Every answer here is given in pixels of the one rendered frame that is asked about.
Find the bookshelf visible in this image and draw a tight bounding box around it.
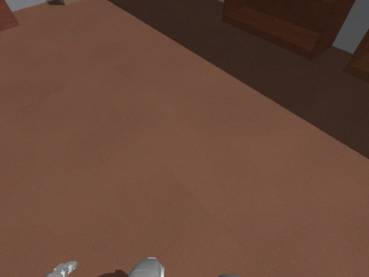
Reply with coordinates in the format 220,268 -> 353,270
222,0 -> 355,61
342,29 -> 369,83

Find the left robot hand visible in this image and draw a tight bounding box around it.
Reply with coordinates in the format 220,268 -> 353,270
46,261 -> 77,277

